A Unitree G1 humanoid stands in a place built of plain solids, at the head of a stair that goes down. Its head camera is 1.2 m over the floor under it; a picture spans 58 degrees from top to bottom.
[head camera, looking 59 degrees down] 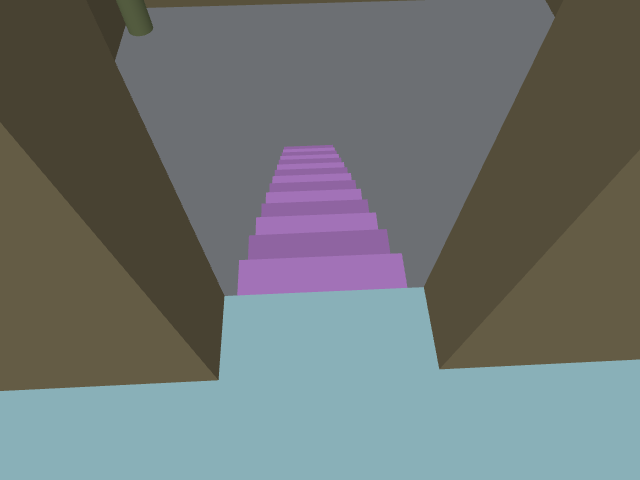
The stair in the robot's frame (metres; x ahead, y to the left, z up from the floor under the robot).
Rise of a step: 0.20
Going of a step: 0.23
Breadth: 0.60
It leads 3 degrees to the left of straight ahead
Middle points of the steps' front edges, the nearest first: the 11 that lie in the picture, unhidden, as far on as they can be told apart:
0.54 -0.01 0.00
0.77 0.00 -0.20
1.00 0.01 -0.40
1.22 0.02 -0.59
1.45 0.03 -0.79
1.68 0.04 -0.98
1.91 0.05 -1.18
2.13 0.06 -1.38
2.36 0.07 -1.57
2.59 0.09 -1.77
2.81 0.10 -1.97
